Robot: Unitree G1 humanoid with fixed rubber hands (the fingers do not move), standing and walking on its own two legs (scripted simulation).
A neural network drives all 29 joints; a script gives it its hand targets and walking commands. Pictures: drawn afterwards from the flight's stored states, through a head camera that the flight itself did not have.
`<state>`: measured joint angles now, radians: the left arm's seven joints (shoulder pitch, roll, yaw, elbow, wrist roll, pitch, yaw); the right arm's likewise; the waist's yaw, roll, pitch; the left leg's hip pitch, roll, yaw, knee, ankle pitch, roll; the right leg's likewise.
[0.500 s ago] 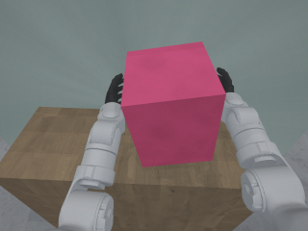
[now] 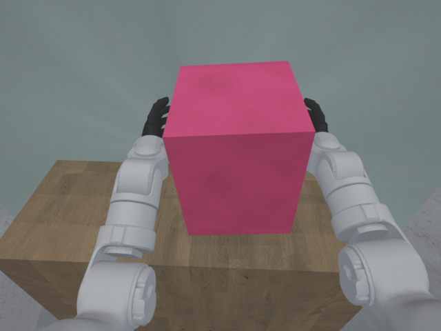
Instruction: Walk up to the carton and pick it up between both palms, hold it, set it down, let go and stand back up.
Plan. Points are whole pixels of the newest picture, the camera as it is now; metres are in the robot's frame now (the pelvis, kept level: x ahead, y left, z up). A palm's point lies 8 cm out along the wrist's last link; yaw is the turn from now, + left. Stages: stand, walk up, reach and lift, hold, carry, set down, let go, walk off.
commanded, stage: reach and lift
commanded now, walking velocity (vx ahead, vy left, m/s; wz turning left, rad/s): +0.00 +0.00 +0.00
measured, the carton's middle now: (236, 151) +0.40 +0.00 +0.15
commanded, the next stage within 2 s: hold in 0.72 s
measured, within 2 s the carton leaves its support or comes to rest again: neither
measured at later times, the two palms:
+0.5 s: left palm (149, 128) +0.39 +0.15 +0.21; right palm (319, 131) +0.39 -0.14 +0.21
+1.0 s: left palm (149, 123) +0.38 +0.15 +0.23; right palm (323, 128) +0.38 -0.14 +0.22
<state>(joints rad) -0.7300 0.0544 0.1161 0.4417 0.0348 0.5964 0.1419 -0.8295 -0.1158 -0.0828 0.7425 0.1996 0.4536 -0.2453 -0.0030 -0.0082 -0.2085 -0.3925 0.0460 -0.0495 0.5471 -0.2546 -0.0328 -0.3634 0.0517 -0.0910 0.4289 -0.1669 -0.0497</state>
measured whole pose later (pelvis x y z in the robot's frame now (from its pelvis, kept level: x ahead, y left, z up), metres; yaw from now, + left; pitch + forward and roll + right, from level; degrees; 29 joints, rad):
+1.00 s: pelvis +0.00 +0.00 +0.00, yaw +0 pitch +5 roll -2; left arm -0.81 0.08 0.14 0.42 0.04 0.72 0.10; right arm -0.84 -0.12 -0.08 0.62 0.28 0.59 -0.32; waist -0.02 -0.01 -0.25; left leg -0.39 0.05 -0.05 0.55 -0.25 -0.03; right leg -0.35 0.05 -0.09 0.41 -0.15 -0.04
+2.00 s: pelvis -0.01 +0.00 +0.00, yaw +0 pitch +4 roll -2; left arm -0.87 0.07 0.17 0.40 0.08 0.81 0.09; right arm -0.89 -0.14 -0.09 0.61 0.29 0.66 -0.32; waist -0.02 -0.01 -0.25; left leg -0.39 0.05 -0.05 0.55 -0.24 -0.03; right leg -0.35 0.05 -0.09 0.41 -0.14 -0.04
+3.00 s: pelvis -0.02 +0.00 +0.00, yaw +0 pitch +4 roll -2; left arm -0.87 0.06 0.17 0.40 0.10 0.81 0.09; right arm -0.90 -0.14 -0.09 0.62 0.25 0.66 -0.29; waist -0.01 -0.01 -0.24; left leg -0.39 0.05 -0.05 0.55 -0.23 -0.03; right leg -0.35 0.05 -0.09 0.41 -0.13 -0.04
